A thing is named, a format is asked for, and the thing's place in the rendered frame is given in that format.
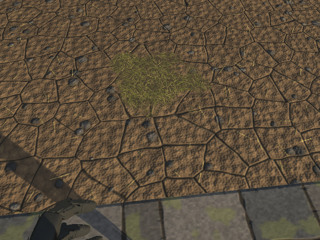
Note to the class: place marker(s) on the left robot hand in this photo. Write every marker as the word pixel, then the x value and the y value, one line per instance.
pixel 50 227

